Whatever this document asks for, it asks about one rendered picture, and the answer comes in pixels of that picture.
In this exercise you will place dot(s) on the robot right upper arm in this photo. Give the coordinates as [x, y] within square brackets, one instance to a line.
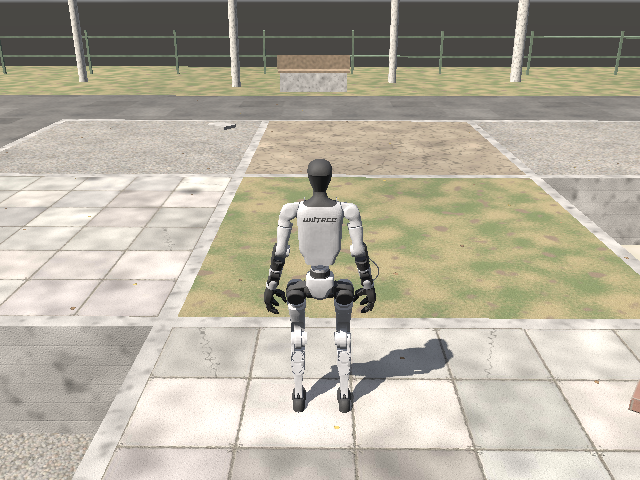
[351, 212]

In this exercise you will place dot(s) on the robot right forearm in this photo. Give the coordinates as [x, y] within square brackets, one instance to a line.
[364, 270]

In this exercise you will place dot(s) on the robot left forearm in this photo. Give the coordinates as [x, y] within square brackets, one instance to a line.
[275, 270]

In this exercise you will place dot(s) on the robot right hand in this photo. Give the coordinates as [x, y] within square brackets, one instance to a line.
[370, 298]

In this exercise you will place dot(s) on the robot left upper arm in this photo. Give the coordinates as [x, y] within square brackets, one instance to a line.
[287, 213]

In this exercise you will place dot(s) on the right robot shin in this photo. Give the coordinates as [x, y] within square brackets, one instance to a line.
[344, 366]

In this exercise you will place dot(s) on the left robot thigh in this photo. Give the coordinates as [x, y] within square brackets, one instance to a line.
[296, 301]

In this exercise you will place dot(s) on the robot left hand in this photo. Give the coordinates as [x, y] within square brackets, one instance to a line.
[269, 299]

